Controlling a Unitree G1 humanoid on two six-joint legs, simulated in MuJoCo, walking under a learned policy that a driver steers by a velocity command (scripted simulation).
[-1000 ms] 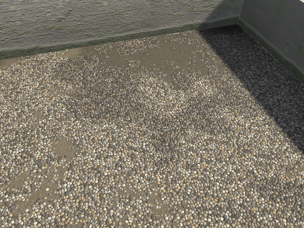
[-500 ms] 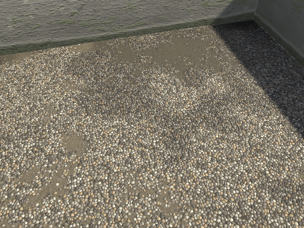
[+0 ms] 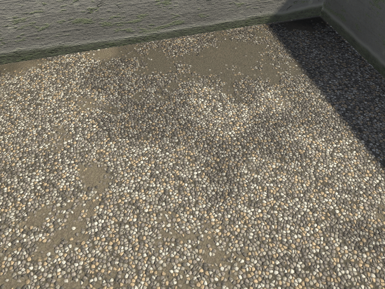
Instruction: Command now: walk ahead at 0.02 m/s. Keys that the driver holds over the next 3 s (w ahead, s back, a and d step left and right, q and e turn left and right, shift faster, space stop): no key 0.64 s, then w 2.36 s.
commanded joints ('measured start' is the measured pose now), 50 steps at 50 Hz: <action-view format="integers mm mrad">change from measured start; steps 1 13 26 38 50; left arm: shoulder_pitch -16 25 30 -17 -162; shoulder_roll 98 123 146 73 30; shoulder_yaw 17 8 9 14 27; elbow -81 -103 -107 -83 -153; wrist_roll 3 9 5 -28 -12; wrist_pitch -14 -16 -20 3 -4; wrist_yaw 2 7 15 32 21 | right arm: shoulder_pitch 9 47 75 12 -133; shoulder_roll -93 -124 -132 -64 -20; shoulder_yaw -16 -9 -10 -3 -7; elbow -75 -69 -49 -43 -146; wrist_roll -2 -2 -1 23 18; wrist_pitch -10 -13 -4 -16 -5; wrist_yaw -3 -6 -17 0 -9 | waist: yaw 0 1 -23 -3 20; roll -12 -9 -24 12 1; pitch -32 -23 -29 -102 25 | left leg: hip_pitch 71 57 97 28 -88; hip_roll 114 112 96 72 93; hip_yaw -133 -143 -142 -98 -110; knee -17 -22 -22 37 212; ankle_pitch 233 264 223 2 239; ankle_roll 57 62 59 18 36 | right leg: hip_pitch -64 -77 -123 -85 -191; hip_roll -127 -119 -102 -82 -52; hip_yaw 121 110 98 55 7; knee -35 -23 -20 52 209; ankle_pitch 251 227 133 -22 151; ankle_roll -58 -45 -23 -14 -26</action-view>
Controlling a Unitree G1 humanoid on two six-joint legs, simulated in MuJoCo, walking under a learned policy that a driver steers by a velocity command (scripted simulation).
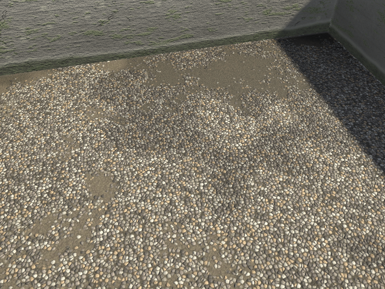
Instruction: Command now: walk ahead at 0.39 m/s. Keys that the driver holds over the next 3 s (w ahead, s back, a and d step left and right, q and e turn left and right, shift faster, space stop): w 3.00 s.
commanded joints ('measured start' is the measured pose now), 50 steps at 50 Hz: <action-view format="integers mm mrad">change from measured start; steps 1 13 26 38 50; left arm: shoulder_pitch -90 -119 -185 -128 -196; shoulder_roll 70 72 59 47 46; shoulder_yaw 24 23 21 16 15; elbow -101 -128 -168 -150 -183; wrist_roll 9 -8 2 -1 2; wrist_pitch -17 -12 -22 -26 -29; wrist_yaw -6 3 -16 -9 -20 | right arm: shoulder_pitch -52 -63 -94 -53 -102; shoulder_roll -88 -47 -63 -53 -58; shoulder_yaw -30 -26 -32 -36 -32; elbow -98 -101 -114 -89 -111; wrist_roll -3 -11 -6 -15 -8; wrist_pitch -10 -28 -24 -31 -24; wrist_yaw -6 -4 -8 -7 -7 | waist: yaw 8 -7 12 -4 11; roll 14 -12 17 7 19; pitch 4 -14 8 -90 5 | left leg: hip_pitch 36 27 5 62 5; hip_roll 114 62 105 82 108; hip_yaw -98 -41 -74 -50 -75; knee -22 39 55 61 58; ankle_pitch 424 226 434 284 433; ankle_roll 28 -5 -4 -6 -6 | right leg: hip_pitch -85 -78 -87 -56 -96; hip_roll -44 -44 -38 -32 -37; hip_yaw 9 58 15 39 12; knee -24 -29 30 6 35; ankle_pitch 313 244 386 275 376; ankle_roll -43 -55 -53 -54 -52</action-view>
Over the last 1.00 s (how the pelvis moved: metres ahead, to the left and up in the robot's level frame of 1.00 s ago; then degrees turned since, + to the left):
0.00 0.01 -0.02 0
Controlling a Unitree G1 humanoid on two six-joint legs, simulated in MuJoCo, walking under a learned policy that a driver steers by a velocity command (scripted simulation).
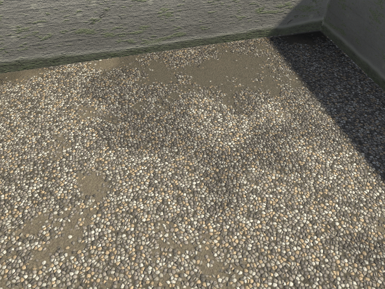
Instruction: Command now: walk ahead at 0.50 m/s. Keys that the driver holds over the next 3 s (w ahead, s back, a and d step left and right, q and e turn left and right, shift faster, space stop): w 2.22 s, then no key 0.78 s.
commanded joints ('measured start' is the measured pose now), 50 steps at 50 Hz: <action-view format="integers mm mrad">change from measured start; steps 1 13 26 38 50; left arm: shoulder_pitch -63 -95 -61 -91 -91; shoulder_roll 58 58 54 57 56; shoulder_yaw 18 16 15 14 13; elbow -85 -96 -91 -102 -103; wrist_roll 4 -2 4 -3 -3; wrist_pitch -23 -20 -26 -20 -22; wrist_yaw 2 5 1 4 4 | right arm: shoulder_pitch -41 -58 -47 -62 -64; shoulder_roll -75 -61 -71 -59 -59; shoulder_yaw -24 -17 -22 -16 -16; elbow -79 -84 -81 -86 -87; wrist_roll -3 -2 -4 -2 -2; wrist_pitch -16 -18 -16 -18 -18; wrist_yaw -3 0 -1 1 1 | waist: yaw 2 -2 2 -1 -2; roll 15 -2 11 -4 -5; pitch -107 -53 -109 -43 -45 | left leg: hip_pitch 91 62 88 54 52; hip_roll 45 35 43 33 30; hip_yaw -48 -41 -48 -42 -41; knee -58 -64 -56 -61 -59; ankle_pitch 360 308 346 301 296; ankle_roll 30 26 29 25 24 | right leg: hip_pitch -34 -57 -38 -69 -67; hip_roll -67 -73 -70 -75 -77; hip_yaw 58 67 56 66 65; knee -98 -112 -97 -113 -113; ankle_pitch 328 304 317 294 296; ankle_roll -17 -20 -18 -20 -20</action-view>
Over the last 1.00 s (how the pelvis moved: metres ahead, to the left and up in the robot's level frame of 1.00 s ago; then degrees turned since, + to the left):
0.00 -0.02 -0.01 0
